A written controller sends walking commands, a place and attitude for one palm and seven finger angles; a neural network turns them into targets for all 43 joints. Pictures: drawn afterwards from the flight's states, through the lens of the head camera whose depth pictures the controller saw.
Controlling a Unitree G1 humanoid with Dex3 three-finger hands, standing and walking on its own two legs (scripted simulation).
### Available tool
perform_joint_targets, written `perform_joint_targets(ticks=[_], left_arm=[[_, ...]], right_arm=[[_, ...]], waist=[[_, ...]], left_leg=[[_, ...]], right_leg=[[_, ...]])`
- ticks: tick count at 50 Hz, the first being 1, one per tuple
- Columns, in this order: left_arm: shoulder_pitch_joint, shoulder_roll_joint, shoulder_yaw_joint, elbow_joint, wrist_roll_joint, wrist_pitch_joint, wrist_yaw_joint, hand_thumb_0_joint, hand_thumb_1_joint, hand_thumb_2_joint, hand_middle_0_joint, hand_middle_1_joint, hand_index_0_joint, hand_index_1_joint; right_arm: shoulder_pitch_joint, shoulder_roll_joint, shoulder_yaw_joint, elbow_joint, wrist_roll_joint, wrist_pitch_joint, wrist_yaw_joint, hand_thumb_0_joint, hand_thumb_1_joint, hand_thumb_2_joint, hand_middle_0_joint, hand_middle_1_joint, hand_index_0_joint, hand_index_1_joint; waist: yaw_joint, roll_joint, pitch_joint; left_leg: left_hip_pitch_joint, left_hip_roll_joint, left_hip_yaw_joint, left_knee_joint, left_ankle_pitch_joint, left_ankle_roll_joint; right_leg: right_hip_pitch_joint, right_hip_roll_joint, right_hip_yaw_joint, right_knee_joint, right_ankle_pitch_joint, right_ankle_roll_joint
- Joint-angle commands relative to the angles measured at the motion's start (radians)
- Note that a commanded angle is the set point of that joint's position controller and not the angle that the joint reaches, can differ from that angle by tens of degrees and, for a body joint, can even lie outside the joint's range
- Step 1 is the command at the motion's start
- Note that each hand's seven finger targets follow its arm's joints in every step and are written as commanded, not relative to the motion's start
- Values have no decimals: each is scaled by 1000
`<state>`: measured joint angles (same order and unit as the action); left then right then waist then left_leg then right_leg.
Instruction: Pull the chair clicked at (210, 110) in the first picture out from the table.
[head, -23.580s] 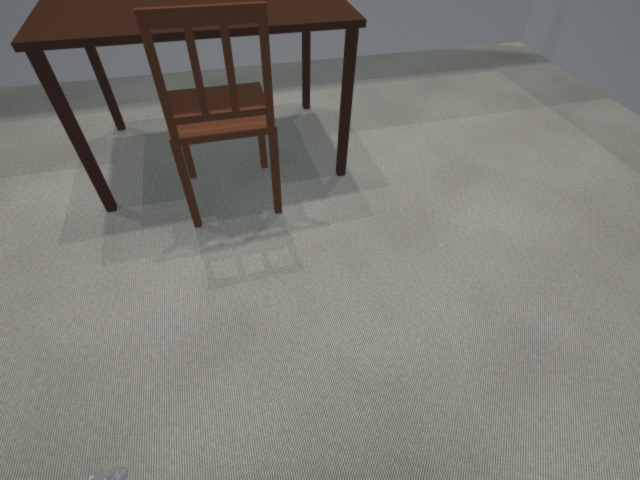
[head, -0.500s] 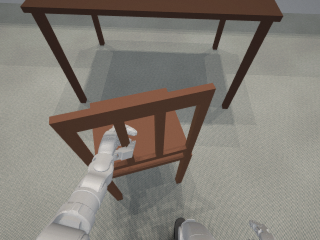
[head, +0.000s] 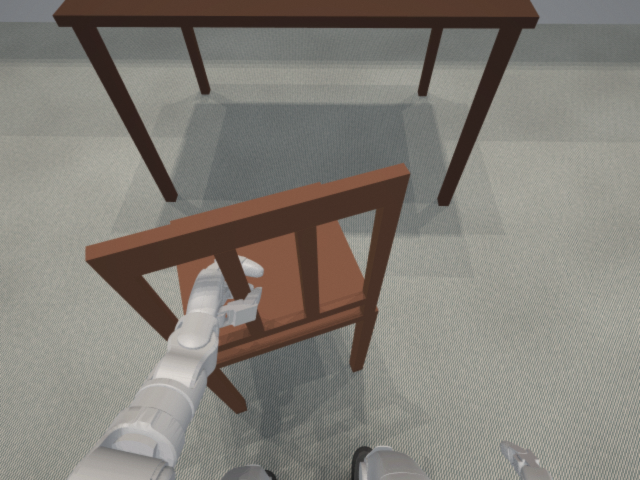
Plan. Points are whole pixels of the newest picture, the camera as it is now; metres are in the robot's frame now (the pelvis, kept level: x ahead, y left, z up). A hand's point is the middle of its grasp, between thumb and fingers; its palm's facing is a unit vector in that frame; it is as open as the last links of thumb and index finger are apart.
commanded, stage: stop walking, hand still on the chair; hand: left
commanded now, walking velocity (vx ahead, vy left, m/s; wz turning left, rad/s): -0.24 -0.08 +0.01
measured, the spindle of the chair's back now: (243, 295) +0.38 +0.13 -0.08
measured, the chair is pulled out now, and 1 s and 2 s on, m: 0.54 0.59 0.59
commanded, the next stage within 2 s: open the thumb and straighten the fingers in 0.94 s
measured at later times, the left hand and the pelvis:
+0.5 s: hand (243, 334) +0.30 +0.12 -0.05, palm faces -0.07 -0.98 -0.19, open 5.6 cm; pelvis +0.02 +0.01 +0.01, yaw -2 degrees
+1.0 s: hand (241, 333) +0.30 +0.12 -0.05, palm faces -0.12 -0.98 -0.17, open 5.7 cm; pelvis +0.05 +0.02 +0.01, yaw -2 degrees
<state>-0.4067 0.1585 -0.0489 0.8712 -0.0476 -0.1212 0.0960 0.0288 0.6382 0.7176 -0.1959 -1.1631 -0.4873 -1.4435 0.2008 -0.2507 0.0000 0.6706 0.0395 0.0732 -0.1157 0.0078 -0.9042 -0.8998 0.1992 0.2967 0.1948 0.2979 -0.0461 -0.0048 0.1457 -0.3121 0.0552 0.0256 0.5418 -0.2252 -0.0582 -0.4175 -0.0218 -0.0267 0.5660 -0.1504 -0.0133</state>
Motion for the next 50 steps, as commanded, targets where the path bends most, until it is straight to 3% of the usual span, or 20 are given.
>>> perform_joint_targets(ticks=[1,2,3,5,6,8,10,12,13,15,19,22,25,29,32,34,36,40,46,50], left_arm=[[-274,145,32,-182,18,-63,0,0,900,900,-500,-1450,-500,-1450],[-281,146,27,-175,16,-64,0,0,900,900,-500,-1450,-500,-1450],[-307,179,45,-345,11,-77,2,0,900,900,-500,-1450,-500,-1450],[-257,180,61,-316,15,-62,9,0,900,900,-500,-1450,-500,-1450],[-227,183,68,-325,17,-48,12,0,900,900,-500,-1450,-500,-1450],[-216,154,56,-362,21,-36,11,0,900,900,-500,-1450,-500,-1450],[-183,121,41,-388,25,-33,9,0,900,900,-500,-1450,-500,-1450],[-139,115,32,-404,26,-30,15,0,900,900,-500,-1450,-500,-1450],[-119,96,23,-392,28,-24,14,0,900,900,-500,-1450,-500,-1450],[-95,92,19,-372,31,-14,9,0,900,900,-500,-1450,-500,-1450],[-55,100,20,-391,36,-11,4,0,900,900,-500,-1450,-500,-1450],[-22,104,19,-415,41,-10,7,0,900,900,-500,-1450,-500,-1450],[19,96,19,-443,40,-14,8,0,900,900,-500,-1450,-500,-1450],[89,76,-2,-473,38,-9,4,0,900,900,-500,-1450,-500,-1450],[133,72,-12,-493,36,-4,1,0,900,900,-500,-1450,-500,-1450],[140,63,-22,-512,35,-1,-3,0,900,900,-500,-1450,-500,-1450],[162,70,-25,-526,33,2,-3,0,900,900,-500,-1450,-500,-1450],[178,54,-35,-558,34,6,-5,0,900,900,-500,-1450,-500,-1450],[202,70,-30,-563,30,17,0,0,900,900,-500,-1450,-500,-1450],[197,54,-34,-571,32,19,2,0,900,900,-500,-1450,-500,-1450]], right_arm=[[-13,-97,-28,-107,12,-37,-12,0,-900,-900,200,300,200,300],[-1,-90,-28,-103,17,-46,-11,0,-900,-900,200,300,200,300],[-6,-77,-26,-126,20,-53,-9,0,-900,-900,200,300,200,300],[-1,-74,-16,-108,17,-64,-12,0,-900,-900,200,300,200,300],[-5,-77,-13,-96,9,-69,-14,0,-900,-900,200,300,200,300],[-21,-61,8,-100,0,-85,-15,0,-900,-900,200,300,200,300],[-34,-71,15,-111,-7,-99,-19,0,-900,-900,200,300,200,300],[-47,-76,17,-116,-4,-98,-25,0,-900,-900,200,300,200,300],[-50,-78,15,-120,0,-95,-23,0,-900,-900,200,300,200,300],[-41,-82,9,-115,0,-88,-20,0,-900,-900,200,300,200,300],[-38,-72,8,-103,-6,-99,-20,0,-900,-900,200,300,200,300],[-33,-64,9,-96,-7,-115,-20,0,-900,-900,200,300,200,300],[-33,-68,5,-100,-7,-121,-17,0,-900,-900,200,300,200,300],[-48,-73,2,-113,-8,-125,-17,0,-900,-900,200,300,200,300],[-48,-76,0,-115,-9,-121,-16,0,-900,-900,200,300,200,300],[-56,-75,1,-126,-11,-115,-14,0,-900,-900,200,300,200,300],[-61,-78,-1,-125,-11,-110,-14,0,-900,-900,200,300,200,300],[-73,-69,1,-143,-15,-98,-8,0,-900,-900,200,300,200,300],[-72,-71,2,-143,-13,-87,-8,0,-900,-900,200,300,200,300],[-82,-63,8,-158,-14,-83,-6,0,-900,-900,200,300,200,300]], waist=[[31,17,-360],[27,-61,-357],[28,-126,-388],[26,-179,-404],[22,-142,-400],[11,-88,-392],[24,8,-351],[38,119,-337],[41,129,-332],[40,70,-310],[30,-27,-292],[26,-11,-275],[29,-45,-313],[30,-7,-345],[30,9,-349],[28,-17,-358],[26,10,-349],[29,-1,-352],[31,-4,-313],[33,2,-320]], left_leg=[[-20,103,-54,-78,-111,82],[24,60,-21,-22,-183,67],[89,18,-1,48,-224,62],[186,-28,10,158,-193,62],[221,-24,1,137,-178,64],[230,-1,-25,23,-173,81],[129,57,-112,-160,-226,111],[25,98,-141,-253,-314,132],[-4,107,-137,-263,-320,135],[-10,84,-97,-226,-278,125],[103,29,-42,-149,-132,96],[130,25,-33,-163,-126,87],[172,32,-33,-151,4,84],[192,43,-31,-158,156,75],[204,49,-35,-167,215,69],[208,53,-38,-162,258,65],[210,50,-34,-167,266,64],[216,49,-35,-160,270,60],[187,39,-36,-177,156,65],[182,39,-38,-177,145,68]], right_leg=[[194,-117,138,-114,-157,-4],[132,-157,174,-207,-239,-16],[93,-200,218,-297,-368,-29],[28,-249,235,-384,-509,-53],[8,-238,211,-373,-495,-56],[29,-186,141,-301,-461,-26],[123,-101,99,-200,-387,11],[226,-62,67,-99,-302,28],[256,-52,64,-66,-263,25],[267,-56,77,-104,-248,26],[199,-107,136,-240,-253,7],[170,-109,127,-266,-277,4],[208,-105,121,-234,-118,-8],[266,-97,86,-152,140,-12],[278,-94,77,-127,218,-14],[294,-98,72,-109,276,-17],[289,-101,72,-112,291,-16],[294,-104,77,-109,310,-20],[276,-102,88,-159,192,-16],[274,-99,83,-158,153,-18]])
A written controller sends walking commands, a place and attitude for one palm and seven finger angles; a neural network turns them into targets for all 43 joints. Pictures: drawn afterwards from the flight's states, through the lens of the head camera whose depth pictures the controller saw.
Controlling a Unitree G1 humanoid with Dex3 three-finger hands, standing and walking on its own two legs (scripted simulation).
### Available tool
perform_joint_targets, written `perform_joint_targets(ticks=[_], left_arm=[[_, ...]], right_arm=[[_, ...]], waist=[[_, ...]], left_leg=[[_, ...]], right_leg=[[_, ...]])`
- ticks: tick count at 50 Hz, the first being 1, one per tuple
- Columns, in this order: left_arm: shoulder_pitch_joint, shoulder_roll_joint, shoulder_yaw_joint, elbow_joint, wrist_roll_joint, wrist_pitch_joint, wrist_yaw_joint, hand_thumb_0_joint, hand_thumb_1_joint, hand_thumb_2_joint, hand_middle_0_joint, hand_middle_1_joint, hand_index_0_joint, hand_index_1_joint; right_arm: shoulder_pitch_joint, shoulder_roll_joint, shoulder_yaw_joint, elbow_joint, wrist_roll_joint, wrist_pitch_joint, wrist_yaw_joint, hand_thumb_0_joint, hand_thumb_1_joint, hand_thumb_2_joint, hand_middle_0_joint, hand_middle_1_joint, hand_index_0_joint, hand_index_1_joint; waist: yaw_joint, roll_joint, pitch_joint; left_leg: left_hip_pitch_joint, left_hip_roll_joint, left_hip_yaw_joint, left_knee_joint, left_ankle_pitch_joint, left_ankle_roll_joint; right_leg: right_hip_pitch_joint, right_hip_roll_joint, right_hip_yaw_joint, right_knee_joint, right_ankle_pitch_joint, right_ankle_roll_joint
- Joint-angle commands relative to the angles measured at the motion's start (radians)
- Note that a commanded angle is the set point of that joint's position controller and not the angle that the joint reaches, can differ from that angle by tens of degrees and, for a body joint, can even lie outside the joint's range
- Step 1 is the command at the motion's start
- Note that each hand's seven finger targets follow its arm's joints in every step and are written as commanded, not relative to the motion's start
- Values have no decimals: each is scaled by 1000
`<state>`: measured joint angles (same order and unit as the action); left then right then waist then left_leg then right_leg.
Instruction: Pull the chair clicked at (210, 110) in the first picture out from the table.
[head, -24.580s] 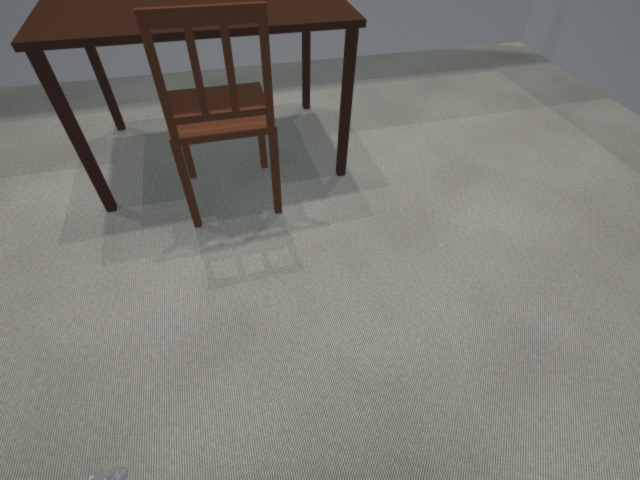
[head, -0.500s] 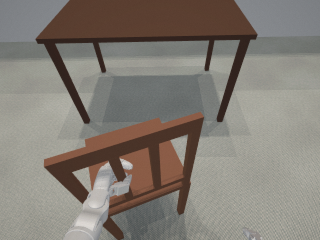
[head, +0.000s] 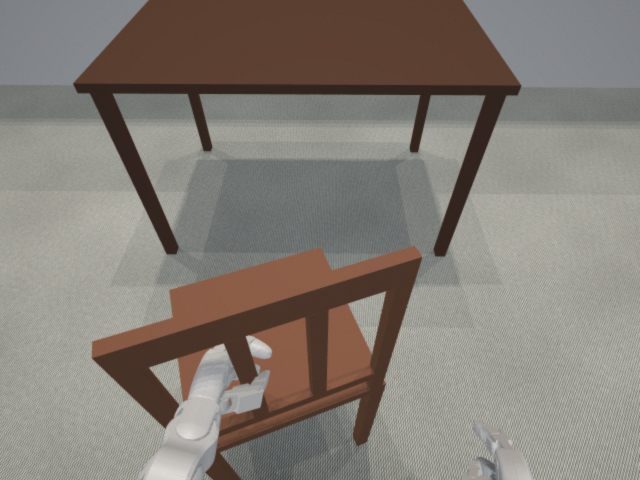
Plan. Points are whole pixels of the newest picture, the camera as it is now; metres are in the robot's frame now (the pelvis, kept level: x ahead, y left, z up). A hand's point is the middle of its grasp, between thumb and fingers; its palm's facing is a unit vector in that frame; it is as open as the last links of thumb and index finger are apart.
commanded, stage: open the thumb and straighten the fingers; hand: left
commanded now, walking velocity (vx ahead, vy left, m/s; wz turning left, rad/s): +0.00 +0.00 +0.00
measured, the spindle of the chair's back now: (249, 378) +0.28 +0.12 -0.10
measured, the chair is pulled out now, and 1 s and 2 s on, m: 0.59 0.59 0.59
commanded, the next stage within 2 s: draw the fingers out of the gap in 0.78 s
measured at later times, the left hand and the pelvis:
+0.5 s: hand (235, 379) +0.26 +0.13 -0.05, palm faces -0.08 -0.98 -0.16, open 13.5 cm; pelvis +0.01 +0.00 -0.02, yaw +3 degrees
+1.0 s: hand (229, 388) +0.25 +0.14 -0.05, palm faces -0.09 -0.98 -0.16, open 17.4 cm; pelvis +0.02 +0.01 -0.04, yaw +4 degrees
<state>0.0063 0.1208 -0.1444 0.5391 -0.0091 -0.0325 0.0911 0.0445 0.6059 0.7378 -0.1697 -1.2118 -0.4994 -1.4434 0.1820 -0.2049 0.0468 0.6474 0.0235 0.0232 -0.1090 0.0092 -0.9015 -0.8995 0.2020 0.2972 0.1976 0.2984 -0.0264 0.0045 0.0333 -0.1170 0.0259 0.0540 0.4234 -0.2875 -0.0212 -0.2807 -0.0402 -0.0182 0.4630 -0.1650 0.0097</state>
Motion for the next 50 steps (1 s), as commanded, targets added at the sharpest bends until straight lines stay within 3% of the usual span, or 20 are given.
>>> perform_joint_targets(ticks=[1,2,3,4,7,10,12,13,14,17,20,27,28,32,37,41,43,44,48,50], left_arm=[[-200,102,62,-228,-10,-67,8,0,900,900,-500,-1450,-500,-1450],[-176,153,118,-239,-6,-70,16,0,900,900,-500,-1450,-500,-1450],[-57,58,14,-124,-21,-5,-24,0,779,842,-500,-1450,-500,-1450],[-157,125,78,-259,-30,-6,-37,0,658,783,-500,-1450,-500,-1450],[-138,182,120,-358,-33,5,-58,0,296,608,-500,-1450,-500,-1450],[-141,121,62,-398,-31,33,-66,0,-67,433,-500,-1450,-500,-1450],[-130,94,36,-397,-31,58,-67,0,-308,317,-500,-1450,-500,-1450],[-86,98,51,-389,-34,71,-70,0,-429,258,-475,-1378,-475,-1378],[-154,215,150,-439,-37,74,-65,0,-550,200,-450,-1305,-450,-1305],[-83,134,95,-433,-42,108,-83,0,-550,200,-375,-1087,-375,-1087],[-70,116,86,-454,-51,130,-99,0,-550,200,-300,-870,-300,-870],[-111,145,91,-547,-34,143,-110,0,-550,200,-125,-363,-125,-363],[-62,237,193,-525,-35,144,-104,0,-550,200,-100,-290,-100,-290],[-20,171,122,-588,-23,152,-110,0,-550,200,0,0,0,0],[26,151,100,-583,-33,196,-135,0,-550,200,0,0,0,0],[64,189,130,-663,-25,202,-127,0,-550,200,0,0,0,0],[87,160,102,-695,-22,198,-118,0,-550,200,0,0,0,0],[65,218,164,-676,-19,195,-110,0,-550,200,0,0,0,0],[193,146,96,-698,-20,204,-118,0,-550,200,0,0,0,0],[260,158,105,-734,-17,209,-115,0,-550,200,0,0,0,0]], right_arm=[[-57,-116,-41,-125,7,-33,-15,0,-900,-900,200,300,200,300],[-49,-121,-47,-125,3,-31,-16,0,-900,-900,200,300,200,300],[-41,-166,-61,-128,44,-38,21,0,-900,-900,200,300,200,300],[-54,-171,-62,-154,46,-47,34,0,-900,-900,200,300,200,300],[-66,-169,-70,-175,40,-81,47,0,-900,-900,200,300,200,300],[-49,-164,-65,-179,33,-111,63,0,-900,-900,200,300,200,300],[-34,-170,-69,-183,33,-127,69,0,-900,-900,200,300,200,300],[-32,-177,-72,-190,31,-133,69,0,-900,-900,200,300,200,300],[-29,-192,-74,-187,32,-133,64,0,-900,-900,200,300,200,300],[-30,-184,-71,-204,28,-150,59,0,-900,-900,200,300,200,300],[-21,-191,-75,-215,26,-164,55,0,-900,-900,200,300,200,300],[6,-194,-72,-223,18,-196,41,0,-900,-900,200,300,200,300],[19,-198,-73,-221,18,-195,38,0,-900,-900,200,300,200,300],[22,-187,-68,-238,14,-200,38,0,-900,-900,200,300,200,300],[21,-195,-66,-252,16,-202,37,0,-900,-900,200,300,200,300],[27,-192,-68,-270,14,-203,35,0,-900,-900,200,300,200,300],[32,-183,-66,-275,13,-207,36,0,-900,-900,200,300,200,300],[39,-190,-66,-267,12,-202,31,0,-900,-900,200,300,200,300],[35,-180,-67,-289,15,-206,34,0,-900,-900,200,300,200,300],[24,-177,-68,-302,15,-204,37,0,-900,-900,200,300,200,300]], waist=[[13,-12,-197],[18,-13,-209],[-45,-113,-177],[-22,-143,-210],[-5,-20,-246],[-15,81,-243],[-32,7,-235],[-18,-10,-248],[-17,-14,-279],[-13,-17,-282],[-19,-70,-289],[-27,-5,-326],[-9,-31,-328],[-20,-14,-355],[-30,-48,-306],[-15,-6,-341],[-20,-6,-342],[-20,-13,-326],[-13,-20,-310],[3,1,-320]], left_leg=[[-15,70,-71,-63,203,32],[-17,69,-71,-63,211,32],[-138,36,-35,-29,151,28],[-200,22,-40,-6,126,33],[-235,-3,-38,32,76,36],[-247,-6,-40,69,86,29],[-280,-4,-52,91,63,32],[-301,-5,-51,104,58,33],[-311,-9,-52,111,52,35],[-325,-14,-46,128,62,34],[-349,-14,-47,158,62,35],[-328,-21,-58,211,128,35],[-346,-21,-58,215,132,33],[-329,-22,-58,238,206,31],[-366,-23,-63,259,171,35],[-355,-24,-65,271,210,32],[-343,-22,-69,277,227,31],[-365,-24,-69,280,208,30],[-366,-20,-73,282,211,30],[-378,-21,-72,279,195,28]], right_leg=[[132,-79,72,-66,158,-38],[148,-81,77,-61,177,-39],[118,-45,-13,8,127,-35],[118,-36,-10,26,120,-38],[101,-32,2,44,48,-42],[32,-24,-12,69,31,-46],[0,-17,-22,83,8,-39],[0,-16,-24,99,7,-38],[19,-17,-13,105,12,-36],[7,-16,-26,127,18,-32],[-10,-15,-31,148,31,-25],[-46,-14,-38,200,83,-28],[-27,-13,-37,208,94,-28],[-27,-16,-42,236,178,-30],[-56,-15,-52,238,157,-25],[-45,-18,-49,255,187,-31],[-55,-18,-54,263,194,-29],[-65,-16,-53,267,180,-28],[-79,-16,-60,272,162,-29],[-71,-18,-59,275,142,-31]])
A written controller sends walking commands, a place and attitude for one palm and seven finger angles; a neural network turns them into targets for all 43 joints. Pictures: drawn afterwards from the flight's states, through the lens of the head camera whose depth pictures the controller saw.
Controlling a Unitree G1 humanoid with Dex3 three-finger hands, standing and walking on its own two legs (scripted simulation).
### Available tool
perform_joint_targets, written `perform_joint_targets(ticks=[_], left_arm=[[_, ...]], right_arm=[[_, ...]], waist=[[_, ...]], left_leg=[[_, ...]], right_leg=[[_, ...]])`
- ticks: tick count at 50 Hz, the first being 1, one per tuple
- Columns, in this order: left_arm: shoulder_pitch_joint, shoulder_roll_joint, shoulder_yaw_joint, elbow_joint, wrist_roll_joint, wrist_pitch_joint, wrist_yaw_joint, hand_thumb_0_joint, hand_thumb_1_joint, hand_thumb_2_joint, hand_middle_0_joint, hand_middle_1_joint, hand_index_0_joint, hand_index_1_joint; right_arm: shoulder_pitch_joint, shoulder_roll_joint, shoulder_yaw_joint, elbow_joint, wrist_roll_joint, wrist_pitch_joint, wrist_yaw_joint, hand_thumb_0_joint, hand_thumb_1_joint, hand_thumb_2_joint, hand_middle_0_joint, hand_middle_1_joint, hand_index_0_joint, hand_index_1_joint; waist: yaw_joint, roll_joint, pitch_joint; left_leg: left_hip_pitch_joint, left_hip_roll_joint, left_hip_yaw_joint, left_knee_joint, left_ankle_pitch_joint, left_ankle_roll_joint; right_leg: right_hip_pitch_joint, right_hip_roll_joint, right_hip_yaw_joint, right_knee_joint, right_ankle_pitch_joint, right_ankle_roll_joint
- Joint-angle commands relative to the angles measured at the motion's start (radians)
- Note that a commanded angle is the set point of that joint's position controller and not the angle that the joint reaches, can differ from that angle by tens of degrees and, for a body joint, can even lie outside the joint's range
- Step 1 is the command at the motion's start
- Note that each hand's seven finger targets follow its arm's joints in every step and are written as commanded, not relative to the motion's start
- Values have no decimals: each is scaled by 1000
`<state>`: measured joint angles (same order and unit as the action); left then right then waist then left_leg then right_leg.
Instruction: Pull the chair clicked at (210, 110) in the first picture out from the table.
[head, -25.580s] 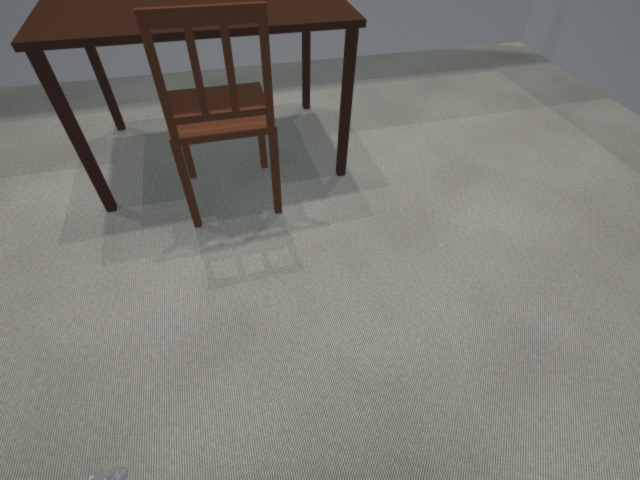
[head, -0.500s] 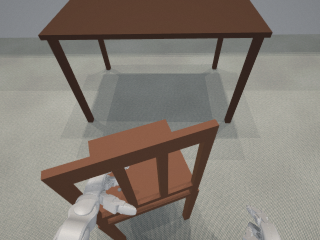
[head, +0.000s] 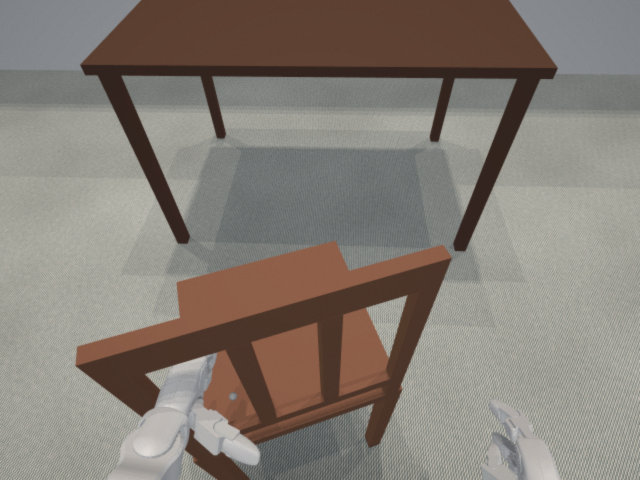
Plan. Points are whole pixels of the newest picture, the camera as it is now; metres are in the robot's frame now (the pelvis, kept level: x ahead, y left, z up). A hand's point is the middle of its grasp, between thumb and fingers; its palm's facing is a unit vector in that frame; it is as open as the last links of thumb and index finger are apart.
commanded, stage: draw the fingers out of the gap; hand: left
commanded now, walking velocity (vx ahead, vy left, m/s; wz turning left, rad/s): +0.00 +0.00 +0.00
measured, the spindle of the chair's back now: (255, 384) +0.26 +0.10 -0.06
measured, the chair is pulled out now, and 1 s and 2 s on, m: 0.59 0.59 0.58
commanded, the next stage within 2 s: draw the hand back to the body in 0.64 s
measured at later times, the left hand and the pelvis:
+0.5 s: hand (221, 478) +0.15 +0.12 -0.01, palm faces -0.11 -0.98 -0.16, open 17.5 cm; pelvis -0.02 +0.00 -0.01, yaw +1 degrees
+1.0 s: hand out of the picture +0.12 +0.13 +0.02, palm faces +0.02 -1.00 -0.04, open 17.3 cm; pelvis -0.03 -0.01 -0.03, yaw +1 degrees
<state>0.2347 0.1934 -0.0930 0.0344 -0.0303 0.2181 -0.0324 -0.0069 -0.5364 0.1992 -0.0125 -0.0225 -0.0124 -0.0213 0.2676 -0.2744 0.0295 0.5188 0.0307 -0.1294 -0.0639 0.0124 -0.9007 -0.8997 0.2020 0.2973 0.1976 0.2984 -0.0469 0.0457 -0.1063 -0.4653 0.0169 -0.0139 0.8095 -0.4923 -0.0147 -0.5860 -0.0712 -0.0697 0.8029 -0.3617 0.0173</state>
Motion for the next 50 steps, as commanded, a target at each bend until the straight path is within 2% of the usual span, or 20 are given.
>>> perform_joint_targets(ticks=[1,2,6,10,12,17,21,25,27,31,32,34,38,39,41,42,44,48,49,50], left_arm=[[50,85,51,-248,6,-35,11,0,-550,200,0,0,0,0],[49,85,43,-268,9,-32,14,0,-550,200,0,0,0,0],[143,87,42,-341,20,-32,28,0,-550,200,0,0,0,0],[181,58,-6,-413,23,-46,36,0,-550,200,0,0,0,0],[166,66,-15,-437,25,-53,37,0,-550,200,0,0,0,0],[245,55,-35,-485,30,-66,32,0,-550,200,0,0,0,0],[303,72,-17,-469,38,-55,28,0,-550,200,0,0,0,0],[370,79,-4,-492,37,-46,20,0,-550,200,0,0,0,0],[386,69,-23,-518,38,-45,18,0,-550,200,0,0,0,0],[433,91,7,-545,32,-56,19,0,-550,200,0,0,0,0],[435,81,-9,-555,31,-61,14,0,-550,200,0,0,0,0],[480,73,-11,-566,29,-69,10,0,-550,200,0,0,0,0],[538,79,-6,-578,30,-78,-1,0,-550,200,0,0,0,0],[471,-6,43,-702,-105,-207,8,0,-550,200,0,0,0,0],[486,70,90,-654,-97,-290,17,0,-550,200,0,0,0,0],[479,72,106,-679,-113,-322,17,0,-550,200,0,0,0,0],[484,77,131,-683,-123,-390,13,0,-550,200,0,0,0,0],[463,85,153,-670,-139,-516,-22,0,-550,200,0,0,0,0],[463,101,175,-666,-146,-545,-32,0,-550,200,0,0,0,0],[453,114,184,-691,-154,-568,-42,0,-550,200,0,0,0,0]], right_arm=[[-67,-109,-52,-180,8,-52,-8,0,-900,-900,200,300,200,300],[-62,-106,-51,-183,8,-52,-9,0,-900,-900,200,300,200,300],[-68,-97,-56,-198,7,-54,-13,0,-900,-900,200,300,200,300],[-69,-91,-52,-208,7,-68,-21,0,-900,-900,200,300,200,300],[-66,-96,-50,-205,5,-77,-28,0,-900,-900,200,300,200,300],[-64,-88,-48,-212,3,-96,-38,0,-900,-900,200,300,200,300],[-79,-82,-50,-214,4,-94,-41,0,-900,-900,200,300,200,300],[-96,-73,-49,-234,8,-86,-44,0,-900,-900,200,300,200,300],[-99,-72,-46,-242,8,-85,-44,0,-900,-900,200,300,200,300],[-99,-67,-53,-244,9,-92,-53,0,-900,-900,200,300,200,300],[-94,-67,-50,-246,10,-94,-53,0,-900,-900,200,300,200,300],[-94,-61,-54,-249,11,-100,-53,0,-900,-900,200,300,200,300],[-92,-56,-63,-249,14,-106,-56,0,-900,-900,200,300,200,300],[-80,-45,-61,-243,15,-133,-57,0,-900,-900,200,300,200,300],[-69,-53,-64,-199,15,-160,-54,0,-900,-900,200,300,200,300],[-56,-55,-65,-191,16,-167,-52,0,-900,-900,200,300,200,300],[-56,-45,-72,-173,20,-181,-46,0,-900,-900,200,300,200,300],[-74,-39,-79,-144,26,-189,-25,0,-900,-900,200,300,200,300],[-79,-38,-83,-138,28,-190,-21,0,-900,-900,200,300,200,300],[-86,-39,-82,-140,29,-194,-19,0,-900,-900,200,300,200,300]], waist=[[25,-36,-182],[16,-44,-180],[24,-49,-163],[9,-39,-122],[-4,-66,-114],[5,-40,-135],[13,-71,-99],[25,-64,-81],[22,-37,-73],[28,-70,-72],[20,-52,-70],[27,-46,-80],[26,-67,-75],[37,-115,-64],[45,-85,-68],[44,-33,-96],[54,-1,-103],[57,16,-93],[60,-5,-105],[63,18,-119]], left_leg=[[-38,-14,-4,-105,397,23],[-37,-13,-4,-101,392,25],[-56,-14,-10,-96,377,25],[-62,-16,-17,-86,324,27],[-68,-18,-24,-76,297,31],[-66,-24,-32,-63,292,30],[-116,-26,-30,-57,229,33],[-140,-26,-26,-55,180,33],[-141,-28,-25,-52,171,33],[-171,-29,-26,-36,160,37],[-162,-30,-25,-34,154,36],[-169,-30,-26,-29,158,36],[-187,-31,-25,-13,157,38],[-203,-39,-27,18,167,27],[-220,-36,-22,36,156,26],[-208,-40,-20,36,160,23],[-210,-36,-19,46,174,17],[-249,-30,-20,69,170,10],[-255,-27,-21,74,160,10],[-259,-28,-20,79,159,10]], right_leg=[[238,14,-5,-65,337,-42],[231,14,-6,-63,336,-39],[217,16,-9,-54,310,-44],[165,18,-13,-54,237,-38],[146,21,-12,-55,208,-35],[135,19,-17,-36,184,-36],[121,21,-10,-44,121,-36],[111,20,-3,-47,62,-36],[102,21,0,-48,49,-38],[102,25,4,-46,28,-40],[89,26,5,-47,23,-38],[93,25,5,-40,26,-39],[86,27,10,-35,28,-38],[45,40,-22,-20,45,-35],[45,46,1,-12,21,-45],[50,42,0,-3,16,-46],[43,42,0,17,26,-49],[24,42,7,41,20,-52],[26,43,9,43,3,-52],[34,40,18,46,-2,-54]])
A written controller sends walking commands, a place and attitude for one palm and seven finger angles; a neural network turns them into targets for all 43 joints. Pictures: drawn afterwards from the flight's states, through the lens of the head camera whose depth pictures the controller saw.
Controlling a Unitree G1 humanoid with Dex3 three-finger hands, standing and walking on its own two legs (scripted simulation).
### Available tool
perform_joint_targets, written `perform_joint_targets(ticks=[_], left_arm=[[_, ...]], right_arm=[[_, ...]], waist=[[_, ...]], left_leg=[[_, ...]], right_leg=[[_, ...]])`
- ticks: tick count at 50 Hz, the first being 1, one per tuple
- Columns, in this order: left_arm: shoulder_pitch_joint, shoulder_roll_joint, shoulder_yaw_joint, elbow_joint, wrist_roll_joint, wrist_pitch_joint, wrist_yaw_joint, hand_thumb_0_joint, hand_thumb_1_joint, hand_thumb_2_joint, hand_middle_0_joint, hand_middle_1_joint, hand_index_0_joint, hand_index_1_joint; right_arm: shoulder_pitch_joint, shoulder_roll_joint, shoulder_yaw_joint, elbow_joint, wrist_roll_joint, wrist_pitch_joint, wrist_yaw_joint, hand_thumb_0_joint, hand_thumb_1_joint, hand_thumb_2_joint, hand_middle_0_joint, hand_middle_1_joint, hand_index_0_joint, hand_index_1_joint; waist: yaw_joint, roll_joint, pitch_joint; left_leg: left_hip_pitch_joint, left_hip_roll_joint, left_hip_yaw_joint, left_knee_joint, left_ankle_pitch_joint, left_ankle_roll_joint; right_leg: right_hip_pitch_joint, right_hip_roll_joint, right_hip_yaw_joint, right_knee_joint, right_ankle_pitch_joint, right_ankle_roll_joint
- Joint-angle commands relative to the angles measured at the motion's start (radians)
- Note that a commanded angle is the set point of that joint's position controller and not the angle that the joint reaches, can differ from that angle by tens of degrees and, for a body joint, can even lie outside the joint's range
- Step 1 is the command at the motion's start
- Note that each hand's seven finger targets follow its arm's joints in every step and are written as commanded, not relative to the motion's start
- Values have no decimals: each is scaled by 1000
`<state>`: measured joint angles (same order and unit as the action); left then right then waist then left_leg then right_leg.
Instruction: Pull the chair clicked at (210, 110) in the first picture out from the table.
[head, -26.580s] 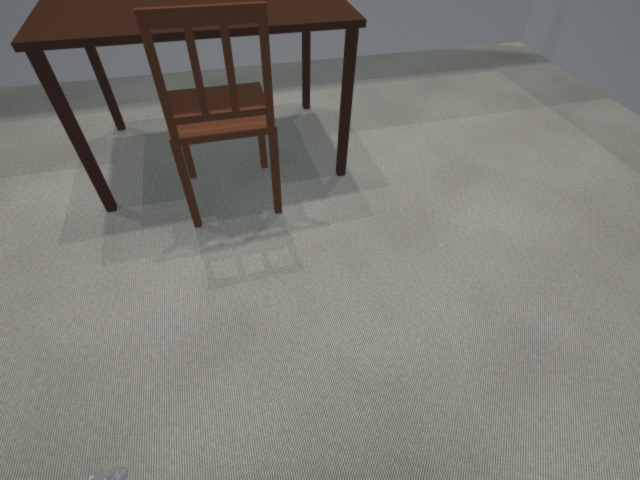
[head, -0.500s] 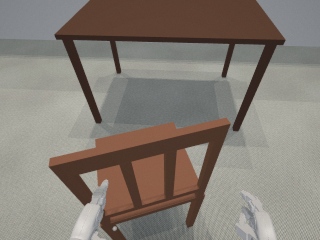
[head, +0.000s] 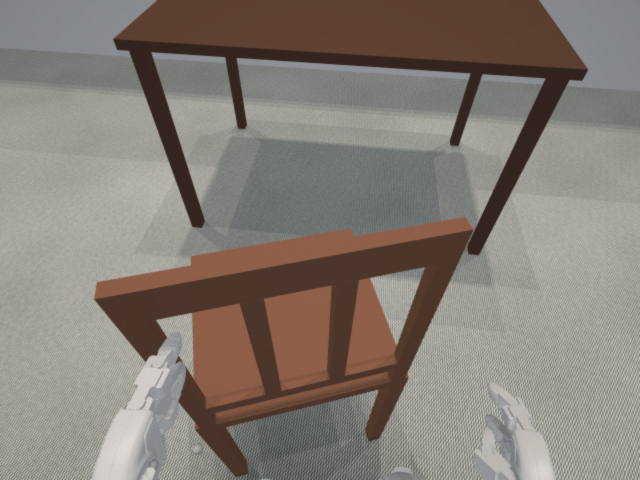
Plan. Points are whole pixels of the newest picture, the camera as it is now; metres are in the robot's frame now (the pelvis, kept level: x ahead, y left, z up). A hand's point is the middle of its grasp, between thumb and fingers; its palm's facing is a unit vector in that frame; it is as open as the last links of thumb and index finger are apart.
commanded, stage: draw the hand back to the body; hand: left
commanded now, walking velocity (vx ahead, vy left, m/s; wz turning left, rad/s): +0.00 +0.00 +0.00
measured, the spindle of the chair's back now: (263, 350) +0.30 +0.10 -0.03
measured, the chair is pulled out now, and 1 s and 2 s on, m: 0.59 0.58 0.58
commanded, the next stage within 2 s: step back with the hand held close in 1.34 s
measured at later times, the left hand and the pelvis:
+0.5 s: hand (129, 424) +0.16 +0.19 +0.10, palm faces +0.10 -0.90 -0.42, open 14.3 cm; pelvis +0.00 -0.01 +0.03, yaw +0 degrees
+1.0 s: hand (21, 279) +0.23 +0.25 +0.23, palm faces +0.46 -0.77 -0.44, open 8.8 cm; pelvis +0.03 -0.01 +0.06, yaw -1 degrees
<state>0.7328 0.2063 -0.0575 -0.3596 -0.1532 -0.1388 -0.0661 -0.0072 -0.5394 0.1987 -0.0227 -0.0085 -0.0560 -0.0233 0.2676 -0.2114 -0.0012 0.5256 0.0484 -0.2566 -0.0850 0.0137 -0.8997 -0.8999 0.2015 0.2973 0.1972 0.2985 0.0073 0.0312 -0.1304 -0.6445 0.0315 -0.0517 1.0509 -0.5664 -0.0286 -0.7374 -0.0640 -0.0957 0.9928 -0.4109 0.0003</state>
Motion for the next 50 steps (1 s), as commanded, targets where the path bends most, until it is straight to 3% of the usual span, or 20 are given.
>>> perform_joint_targets(ticks=[1,4,7,13,14,15,16,17,21,23,24,25,31,35,36,38,42,44,48,50], left_arm=[[-66,134,174,-321,-39,-227,-10,0,-550,200,0,0,0,0],[-86,154,210,-365,-74,-264,-21,0,-550,200,0,0,0,0],[-82,179,269,-366,-107,-256,-17,0,-550,200,0,0,0,0],[-161,211,335,-331,-157,-208,-19,0,-369,287,-25,-37,-25,-37],[-90,390,377,-258,48,-74,118,0,-332,305,-30,-45,-30,-45],[-116,285,305,-364,63,-20,169,0,-296,322,-35,-53,-35,-53],[-155,297,316,-371,70,13,199,0,-260,340,-40,-60,-40,-60],[-164,271,300,-355,84,34,217,0,-224,357,-45,-68,-45,-68],[-215,318,344,-349,97,76,257,0,-79,428,-65,-97,-65,-97],[-225,331,359,-366,102,79,264,0,-6,462,-75,-113,-75,-113],[-236,344,373,-372,103,80,269,0,30,480,-80,-120,-80,-120],[-239,349,382,-385,106,78,272,0,66,497,-85,-128,-85,-128],[-282,359,418,-398,114,72,277,0,284,603,-115,-173,-115,-173],[-321,347,432,-354,116,56,269,0,429,673,-135,-202,-135,-202],[-337,349,441,-336,115,55,266,0,465,690,-140,-210,-140,-210],[-315,316,443,-271,114,50,259,0,538,725,-150,-225,-150,-225],[-273,271,450,-161,111,52,236,0,682,795,-170,-255,-170,-255],[-297,310,493,-186,107,42,233,0,755,830,-180,-270,-180,-270],[-345,380,567,-290,107,23,236,0,900,900,-200,-300,-200,-300],[-320,347,543,-287,109,27,234,0,900,900,-200,-300,-200,-300]], right_arm=[[-88,-104,-52,-140,12,-69,2,0,-900,-900,200,300,200,300],[-97,-101,-49,-129,22,-79,-1,0,-900,-900,200,300,200,300],[-104,-100,-45,-110,29,-89,-6,0,-900,-900,200,300,200,300],[-129,-106,-28,-84,46,-124,-26,0,-900,-900,200,300,200,300],[-130,-119,-28,-73,9,-72,-47,0,-900,-900,200,300,200,300],[-117,-100,-15,-115,6,-54,-52,0,-900,-900,200,300,200,300],[-115,-102,-16,-111,7,-51,-55,0,-900,-900,200,300,200,300],[-127,-98,-8,-103,0,-43,-61,0,-900,-900,200,300,200,300],[-149,-101,3,-96,-5,-18,-70,0,-900,-900,200,300,200,300],[-154,-103,6,-93,-11,-22,-71,0,-900,-900,200,300,200,300],[-156,-103,8,-89,-12,-26,-71,0,-900,-900,200,300,200,300],[-160,-105,8,-83,-13,-30,-68,0,-900,-900,200,300,200,300],[-168,-111,11,-47,-16,-52,-56,0,-900,-900,200,300,200,300],[-170,-121,0,-28,-23,-52,-49,0,-900,-900,200,300,200,300],[-173,-125,-2,-19,-22,-51,-48,0,-900,-900,200,300,200,300],[-177,-121,-7,-9,-26,-42,-40,0,-900,-900,200,300,200,300],[-190,-115,-16,0,-23,-3,-21,0,-900,-900,200,300,200,300],[-197,-119,-21,-4,-24,15,-15,0,-900,-900,200,300,200,300],[-205,-116,-18,-9,-29,21,-10,0,-900,-900,200,300,200,300],[-205,-112,-17,-8,-30,22,-6,0,-900,-900,200,300,200,300]], waist=[[8,24,-107],[6,59,-132],[8,46,-156],[4,15,-73],[63,77,-106],[37,78,-53],[29,57,-47],[26,80,-4],[38,17,78],[44,40,70],[46,20,76],[50,58,65],[51,139,76],[47,22,89],[45,38,97],[49,-15,110],[54,-56,152],[60,-55,135],[74,51,55],[73,69,52]], left_leg=[[-83,-38,14,-159,235,27],[-54,-39,13,-171,231,29],[-30,-35,8,-188,251,29],[3,-26,-2,-239,180,30],[85,-3,8,-291,159,28],[105,-8,10,-322,156,29],[111,-7,3,-334,149,27],[124,-4,6,-351,152,29],[184,2,1,-400,158,35],[231,-1,6,-431,168,37],[244,0,3,-445,174,38],[264,-1,7,-458,183,38],[352,-7,8,-524,271,34],[412,-2,10,-550,321,45],[411,-5,12,-556,330,44],[423,-3,14,-579,352,48],[418,1,28,-597,405,53],[425,5,28,-607,421,55],[475,5,31,-629,496,50],[491,8,36,-633,536,47]], right_leg=[[200,35,54,-151,42,-39],[231,32,62,-170,28,-37],[279,32,57,-191,52,-35],[297,26,70,-286,-76,-23],[385,-2,122,-316,-70,-47],[368,-10,91,-333,-44,-39],[378,-9,82,-346,-52,-38],[380,-6,71,-353,-44,-36],[408,-1,74,-431,-53,-38],[436,-2,81,-452,-40,-36],[450,-2,78,-460,-28,-36],[469,-2,80,-465,-15,-38],[536,6,71,-504,109,-40],[545,6,66,-531,166,-27],[558,6,76,-542,179,-29],[571,4,64,-542,207,-22],[591,1,58,-555,269,-17],[613,0,60,-558,295,-19],[670,-6,68,-553,372,-28],[676,-6,60,-556,399,-29]])
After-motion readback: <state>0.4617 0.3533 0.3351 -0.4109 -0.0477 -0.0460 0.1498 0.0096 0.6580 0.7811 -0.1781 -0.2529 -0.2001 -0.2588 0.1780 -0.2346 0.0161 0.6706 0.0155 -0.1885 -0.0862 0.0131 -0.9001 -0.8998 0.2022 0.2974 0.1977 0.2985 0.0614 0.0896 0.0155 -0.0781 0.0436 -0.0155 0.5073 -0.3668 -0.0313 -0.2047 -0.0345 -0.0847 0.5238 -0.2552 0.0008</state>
